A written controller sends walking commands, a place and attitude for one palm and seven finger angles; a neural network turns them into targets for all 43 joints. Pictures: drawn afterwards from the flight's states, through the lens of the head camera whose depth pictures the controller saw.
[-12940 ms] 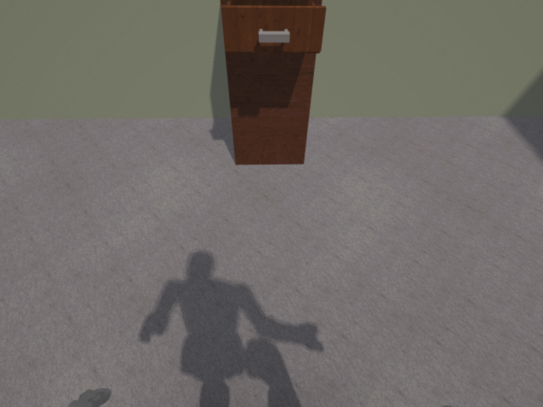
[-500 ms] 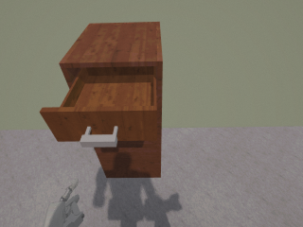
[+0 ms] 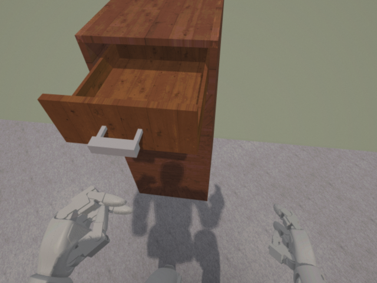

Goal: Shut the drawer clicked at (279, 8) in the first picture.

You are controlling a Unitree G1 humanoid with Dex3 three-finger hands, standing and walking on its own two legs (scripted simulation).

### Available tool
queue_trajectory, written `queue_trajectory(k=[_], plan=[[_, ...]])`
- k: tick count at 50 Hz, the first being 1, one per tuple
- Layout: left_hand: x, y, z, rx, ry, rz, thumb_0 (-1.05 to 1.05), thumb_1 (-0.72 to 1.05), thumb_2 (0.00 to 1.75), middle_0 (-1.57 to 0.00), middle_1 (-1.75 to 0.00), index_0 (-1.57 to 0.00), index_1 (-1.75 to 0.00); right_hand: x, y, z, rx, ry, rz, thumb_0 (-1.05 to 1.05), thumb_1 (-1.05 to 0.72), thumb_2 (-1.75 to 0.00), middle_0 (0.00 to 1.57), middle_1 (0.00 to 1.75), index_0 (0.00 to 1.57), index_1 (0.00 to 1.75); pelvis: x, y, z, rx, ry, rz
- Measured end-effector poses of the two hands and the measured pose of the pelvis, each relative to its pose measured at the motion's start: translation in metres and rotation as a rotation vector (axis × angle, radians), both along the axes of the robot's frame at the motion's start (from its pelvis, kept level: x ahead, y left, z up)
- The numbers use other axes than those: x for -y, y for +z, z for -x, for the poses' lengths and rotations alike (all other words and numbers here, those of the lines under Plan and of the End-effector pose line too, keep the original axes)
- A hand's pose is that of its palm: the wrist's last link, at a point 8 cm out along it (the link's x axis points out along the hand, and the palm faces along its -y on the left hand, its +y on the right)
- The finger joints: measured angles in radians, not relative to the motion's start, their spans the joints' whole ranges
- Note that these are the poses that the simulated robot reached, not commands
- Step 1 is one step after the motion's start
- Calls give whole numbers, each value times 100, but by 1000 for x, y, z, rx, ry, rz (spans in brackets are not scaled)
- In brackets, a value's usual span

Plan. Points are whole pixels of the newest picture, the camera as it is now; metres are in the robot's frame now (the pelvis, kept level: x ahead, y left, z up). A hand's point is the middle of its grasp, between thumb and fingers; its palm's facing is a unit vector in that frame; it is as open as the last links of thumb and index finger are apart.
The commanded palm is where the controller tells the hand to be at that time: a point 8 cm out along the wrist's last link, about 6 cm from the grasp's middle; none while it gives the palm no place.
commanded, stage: raise the hand and make a fist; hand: left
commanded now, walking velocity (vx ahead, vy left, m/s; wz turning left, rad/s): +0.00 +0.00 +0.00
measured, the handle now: (117, 139) +0.38 +0.20 +0.11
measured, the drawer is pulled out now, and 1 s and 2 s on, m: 0.24 0.24 0.24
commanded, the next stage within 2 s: bring the fist close to the handle in 1.20 s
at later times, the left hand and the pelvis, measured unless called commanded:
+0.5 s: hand (86, 216) +0.19 +0.18 +0.15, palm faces -0.07 -1.00 -0.06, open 3.1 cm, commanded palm +0.15 +0.23 +0.17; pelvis +0.03 +0.04 +0.03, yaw -3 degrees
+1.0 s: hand (82, 194) +0.20 +0.17 +0.20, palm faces -0.04 -1.00 -0.03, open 3.3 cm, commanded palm +0.16 +0.22 +0.21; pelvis +0.02 +0.05 +0.04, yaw -2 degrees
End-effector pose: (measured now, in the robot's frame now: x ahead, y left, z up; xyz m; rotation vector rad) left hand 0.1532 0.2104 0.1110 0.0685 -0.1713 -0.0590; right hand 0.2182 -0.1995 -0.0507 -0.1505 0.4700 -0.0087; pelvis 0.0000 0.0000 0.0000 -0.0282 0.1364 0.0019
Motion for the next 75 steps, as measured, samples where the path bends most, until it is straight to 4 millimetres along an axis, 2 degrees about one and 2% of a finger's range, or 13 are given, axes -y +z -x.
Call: queue_trajectory(k=[4,9,13,17,22,30,35,41,45,53,57,65,75], plan=[[15,-17,-35,-222,-153,-17,1,90,90,-80,-96,-81,-96,5,-13,36,-137,-101,-42,2,-90,-90,20,30,21,30,2,10,-7,6,-29,-30],[-22,-3,-34,-293,80,7,2,89,89,-91,-107,-91,-107,28,-12,67,-235,-246,-26,2,-90,-90,20,30,20,30,-2,23,-24,34,-62,-40],[-47,24,-17,-181,177,-37,2,90,89,-98,-115,-99,-116,43,-5,72,-245,-256,34,2,-90,-90,20,30,20,30,-8,27,-30,32,-57,-31],[-34,27,-9,-159,75,18,2,90,90,-106,-124,-106,-124,44,8,58,-168,-222,80,2,-91,-90,20,30,20,30,-21,28,-29,31,-41,-14],[-17,24,-14,-193,-39,28,2,90,90,-117,-135,-117,-135,25,29,31,-33,-194,76,2,-91,-90,20,30,20,30,-34,30,-27,38,-45,-10],[-35,69,-20,-20,64,29,2,90,89,-132,-151,-132,-151,-32,54,-4,97,-72,-10,2,-90,-90,20,30,20,30,-47,34,-29,84,-39,0],[-19,76,-20,-54,-3,57,1,90,90,-137,-157,-137,-157,-59,58,-8,103,1,-37,2,-90,-90,20,30,20,30,-55,37,-27,116,-31,4],[-13,87,-19,-84,-34,-9,2,90,90,-139,-159,-139,-159,-68,55,1,64,25,-48,2,-90,-90,20,30,20,30,-58,40,-23,137,-37,-3],[-19,99,-22,-38,12,7,2,89,89,-140,-160,-140,-160,-63,50,11,28,16,-45,2,-90,-90,20,30,20,30,-56,42,-21,144,-38,-5],[-6,83,-26,-141,-2,15,1,90,90,-140,-160,-140,-160,-34,44,30,-34,-40,-10,2,-90,-90,20,30,20,30,-48,45,-19,150,-40,-12],[-5,86,-24,-125,7,-13,2,90,90,-140,-160,-140,-160,-20,45,34,-27,-66,1,2,-90,-90,20,30,20,30,-40,45,-20,151,-41,-15],[-11,92,-28,-87,69,-23,2,90,90,-140,-160,-140,-160,0,43,30,-11,-83,-5,2,-90,-90,20,30,20,30,-24,47,-24,154,-37,-17],[-3,70,-33,-157,74,-4,2,90,89,-140,-160,-140,-160,19,43,16,5,-80,6,2,-90,-90,20,30,20,30,-5,48,-30,139,-28,-25]])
